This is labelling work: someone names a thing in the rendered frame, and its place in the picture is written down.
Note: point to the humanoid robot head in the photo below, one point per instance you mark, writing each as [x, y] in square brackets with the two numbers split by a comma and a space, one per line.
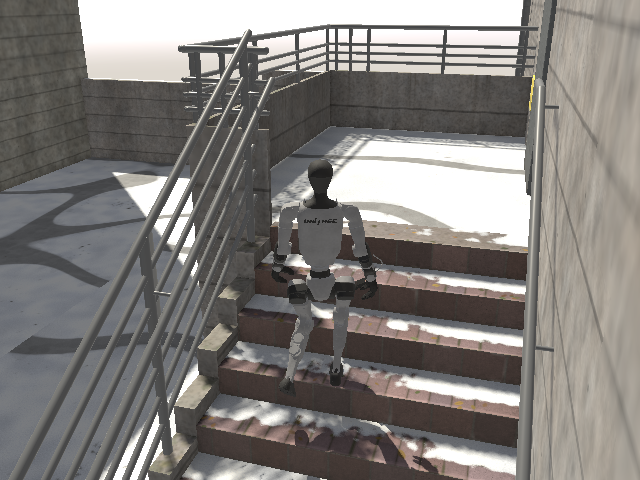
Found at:
[320, 173]

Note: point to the left robot forearm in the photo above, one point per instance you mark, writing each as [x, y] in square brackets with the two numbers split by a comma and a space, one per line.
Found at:
[278, 260]

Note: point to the left robot shin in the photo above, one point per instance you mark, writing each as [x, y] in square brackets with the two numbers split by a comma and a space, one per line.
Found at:
[296, 351]

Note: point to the robot left hand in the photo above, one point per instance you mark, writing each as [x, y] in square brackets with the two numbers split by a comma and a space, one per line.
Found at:
[277, 278]

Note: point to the left robot upper arm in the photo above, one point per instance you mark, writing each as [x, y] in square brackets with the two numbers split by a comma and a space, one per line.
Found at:
[288, 213]

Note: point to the robot right hand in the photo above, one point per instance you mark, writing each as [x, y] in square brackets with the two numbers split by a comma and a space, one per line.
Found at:
[364, 285]

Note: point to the right robot forearm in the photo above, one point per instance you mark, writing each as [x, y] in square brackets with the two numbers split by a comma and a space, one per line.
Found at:
[367, 265]

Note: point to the right robot upper arm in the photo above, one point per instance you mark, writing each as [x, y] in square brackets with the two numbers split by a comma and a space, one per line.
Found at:
[351, 213]

